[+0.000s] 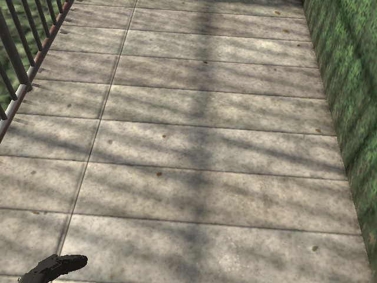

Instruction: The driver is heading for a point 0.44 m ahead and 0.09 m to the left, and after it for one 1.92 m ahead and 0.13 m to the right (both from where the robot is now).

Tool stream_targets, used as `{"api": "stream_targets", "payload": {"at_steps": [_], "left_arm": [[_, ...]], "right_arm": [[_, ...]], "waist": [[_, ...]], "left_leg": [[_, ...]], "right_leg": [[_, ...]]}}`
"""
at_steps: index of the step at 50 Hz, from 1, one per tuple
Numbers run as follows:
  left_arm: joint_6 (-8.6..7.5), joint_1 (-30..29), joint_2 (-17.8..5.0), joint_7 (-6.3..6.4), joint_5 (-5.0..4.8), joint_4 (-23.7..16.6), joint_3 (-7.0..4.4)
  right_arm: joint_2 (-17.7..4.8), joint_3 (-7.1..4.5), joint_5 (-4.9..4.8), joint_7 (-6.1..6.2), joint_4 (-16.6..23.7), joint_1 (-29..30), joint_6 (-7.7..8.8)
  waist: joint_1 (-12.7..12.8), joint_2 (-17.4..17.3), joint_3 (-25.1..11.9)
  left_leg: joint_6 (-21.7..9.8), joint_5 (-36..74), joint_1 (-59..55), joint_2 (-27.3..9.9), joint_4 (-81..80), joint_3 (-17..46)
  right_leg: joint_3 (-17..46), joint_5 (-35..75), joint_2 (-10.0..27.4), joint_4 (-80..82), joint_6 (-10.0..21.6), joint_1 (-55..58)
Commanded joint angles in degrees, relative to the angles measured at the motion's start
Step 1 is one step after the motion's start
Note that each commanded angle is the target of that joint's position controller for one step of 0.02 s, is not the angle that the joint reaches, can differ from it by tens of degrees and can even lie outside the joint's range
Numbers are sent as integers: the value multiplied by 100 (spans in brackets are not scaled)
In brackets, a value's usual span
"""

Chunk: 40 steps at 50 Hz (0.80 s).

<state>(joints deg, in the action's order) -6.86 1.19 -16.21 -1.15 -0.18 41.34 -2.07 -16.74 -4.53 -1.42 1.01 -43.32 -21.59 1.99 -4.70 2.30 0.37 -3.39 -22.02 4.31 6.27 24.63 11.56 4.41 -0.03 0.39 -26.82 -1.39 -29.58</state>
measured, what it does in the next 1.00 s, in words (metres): walks ahead: right foot, then left foot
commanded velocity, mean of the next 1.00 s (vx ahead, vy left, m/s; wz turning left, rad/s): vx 0.50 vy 0.00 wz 0.27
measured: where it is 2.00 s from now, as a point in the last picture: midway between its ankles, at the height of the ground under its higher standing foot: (140, 146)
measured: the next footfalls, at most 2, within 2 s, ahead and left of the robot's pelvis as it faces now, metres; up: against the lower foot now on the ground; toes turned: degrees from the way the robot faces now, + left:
right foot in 0.02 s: +0.19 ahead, -0.13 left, +0.00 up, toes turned +4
left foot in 0.56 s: +0.40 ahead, +0.18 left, +0.00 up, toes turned +22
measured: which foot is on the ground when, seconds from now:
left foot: down 0.00-0.02, up 0.04-0.54, down 0.56-1.00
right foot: up 0.00-0.00, down 0.02-0.54, up 0.56-1.00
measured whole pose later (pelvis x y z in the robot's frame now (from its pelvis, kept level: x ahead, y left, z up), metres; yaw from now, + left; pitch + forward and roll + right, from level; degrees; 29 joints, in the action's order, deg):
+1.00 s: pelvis +0.51 +0.13 +0.00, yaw +13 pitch +1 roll +1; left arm -3.1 7.4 -15.4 -3.1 -1.2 45.9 -2.4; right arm -14.7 -3.2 0.2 0.3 -47.2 -18.5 5.0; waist -2.9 2.7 1.4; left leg -2.7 -18.5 -6.6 3.3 10.2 -10.1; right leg 0.4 5.9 3.6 -36.0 1.5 -37.9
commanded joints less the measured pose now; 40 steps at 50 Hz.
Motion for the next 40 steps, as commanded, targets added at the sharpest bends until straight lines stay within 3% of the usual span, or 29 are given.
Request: {"api": "stream_targets", "payload": {"at_steps": [1, 2, 3, 4, 5, 6, 7, 9, 13, 14, 18, 20, 22, 25, 26, 27, 28, 29, 30, 31, 32, 33, 34, 36, 37, 38, 40], "left_arm": [[-167, 791, -977, 44, 52, -193, -378], [-160, 1671, -1305, 95, 121, -127, -460], [-68, 2026, -1633, 53, 143, 87, -556], [-43, 1833, -1027, 28, 13, -58, -422], [-3, 1623, -721, 55, 1, -119, -343], [31, 1356, -662, 58, 62, -147, -302], [52, 1198, -556, 63, 83, -102, -271], [8, 1139, -488, 82, 129, -19, -261], [-47, 1225, -715, 89, 72, 157, -366], [-43, 1229, -701, 110, 120, 180, -362], [26, 1320, -861, 149, 76, 294, -394], [47, 1479, -902, 170, -21, 405, -410], [89, 1652, -1046, 167, -88, 540, -446], [194, 1531, -1290, 168, -193, 586, -505], [231, 1430, -1360, 185, -228, 576, -521], [268, 1414, -1247, 211, -221, 622, -444], [249, 1599, -897, 208, 3, 544, -268], [113, 2235, -144, 91, 102, 325, -7], [-2, 1680, -770, 28, -161, 421, -139], [-36, 1185, -976, 15, -299, 275, -211], [-34, 1126, -846, 61, -228, 282, -180], [14, 1167, -837, 80, -134, 376, -202], [97, 1417, -799, 65, -128, 472, -212], [242, 1652, -690, 27, -143, 596, -226], [284, 1476, -599, 25, -137, 547, -201], [325, 1309, -513, 38, -183, 509, -187], [342, 1094, -465, 52, -146, 432, -186]], "right_arm": [[-573, -114, 35, 16, 406, 236, 26], [-248, 14, 138, -2, 530, 172, 43], [-14, 88, -59, -14, 698, -640, 98], [-653, -17, -106, 6, 504, -563, 92], [-923, -100, -65, 0, 573, 59, 61], [-853, -102, -11, 7, 628, 338, 34], [-774, -117, 39, -12, 695, 526, 32], [-584, -117, -15, -69, 681, 421, -36], [-355, -69, -14, -69, 877, 758, -102], [-336, -56, -29, -96, 877, 849, -89], [-158, 37, -18, -249, 993, 1486, -5], [-135, 61, 8, -313, 1126, 1887, -11], [-132, 56, -14, -370, 1288, 2129, -27], [-433, -93, 32, -408, 1328, 1859, -123], [-611, -199, 39, -392, 1212, 1334, -163], [-812, -350, 54, -326, 885, 320, -173], [-1233, -479, 0, -174, 657, -587, -200], [-1711, -449, 3, -143, 656, -315, -116], [-1100, -294, 38, -162, 718, -352, -23], [-927, -207, 149, -221, 614, -90, 54], [-775, -153, 121, -238, 577, 336, 107], [-535, -85, 113, -251, 578, 681, 142], [-432, -49, 158, -251, 570, 826, 190], [-509, -77, 200, -238, 480, 909, 288], [-605, -99, 232, -218, 438, 881, 335], [-589, -112, 231, -174, 379, 827, 383], [-522, -88, 221, -116, 233, 628, 437]], "waist": [[777, -878, -651], [1089, -188, -1486], [657, 1918, -2008], [789, 1132, -1528], [946, 548, -843], [846, 137, -467], [758, 115, -166], [610, 425, -80], [612, 289, 123], [630, 215, 122], [846, 119, 243], [980, -49, 370], [974, 1, 417], [592, 292, 144], [230, 372, -161], [-335, 181, -679], [-600, -676, -1250], [232, -1937, -1938], [-243, -972, -2054], [-225, -607, -1159], [71, -261, -736], [266, -352, -420], [451, -564, -355], [637, -471, -213], [617, -413, -72], [576, -410, 22], [495, -532, 151]], "left_leg": [[-466, 2208, 499, -1050, 802, 989], [-241, 1240, 1262, -632, 2421, 449], [76, -1260, 3327, 15, 4130, -147], [146, -1066, 3966, -473, 4859, 28], [185, -503, 4109, -654, 4997, -121], [230, -87, 3902, -850, 4888, -283], [249, 172, 3808, -1000, 4633, -300], [269, 423, 3384, -1234, 4364, -426], [377, 958, 3756, -1381, 3713, -534], [386, 1258, 3842, -1374, 3396, -556], [301, 2252, 3512, -1300, 2099, -945], [223, 2366, 3338, -1189, 1653, -1176], [63, 2209, 3183, -1097, 1326, -1283], [-260, 1288, 2513, -694, 1167, -1629], [-417, 1147, 1789, -482, 1066, -1749], [-640, 1567, 214, -284, 710, -1675], [-948, 1702, -1646, -1176, 621, -324], [-1975, 820, -2863, -2662, -215, 2855], [-1868, 451, -2623, -2851, -764, 3121], [-1547, 1281, -1873, -2626, -786, 2052], [-1297, 1889, -1065, -2366, -804, 1223], [-1134, 2193, -485, -2082, -969, 619], [-1051, 2329, -99, -1965, -1189, 278], [-1027, 2723, 325, -1918, -1488, -158], [-1020, 2856, 407, -1971, -1612, -322], [-975, 2904, 338, -1957, -1676, -548], [-842, 2962, 213, -1853, -1749, -971]], "right_leg": [[59, -285, 229, 220, 416, 1930], [1025, -582, 1228, 117, 751, 3437], [3726, -1962, 2354, 703, 1613, 5020], [3899, -3016, 2348, 928, 1470, 4738], [2940, -2776, 2110, 980, 1222, 4061], [2230, -1987, 1868, 1074, 1112, 3374], [1729, -1390, 1662, 1200, 1102, 2894], [979, -977, 1420, 1494, 1066, 2412], [238, -251, 1493, 1819, 1240, 2415], [14, -41, 1457, 1799, 1217, 2520], [-803, 464, 1319, 1770, 1058, 2610], [-1007, 578, 1403, 1793, 1011, 2712], [-1140, 882, 1517, 1724, 963, 3011], [-1462, 3066, 1587, 900, 841, 3482], [-1598, 3870, 1542, 140, 764, 3420], [-1715, 3853, 1385, -1045, 640, 2776], [-1688, 1341, 1081, -2832, 418, 1210], [-922, -3482, 2, -4652, 161, -796], [1, -3416, 178, -5162, 218, -1262], [-56, -2927, 399, -5158, 309, -1528], [-53, -2364, 694, -4692, 325, -1323], [-32, -1969, 855, -4309, 276, -1068], [54, -1646, 969, -4184, 239, -683], [22, -1354, 937, -4072, 117, -434], [73, -1169, 879, -3935, 60, -581], [175, -918, 812, -3680, 31, -797], [259, -366, 639, -3030, 10, -1042]]}}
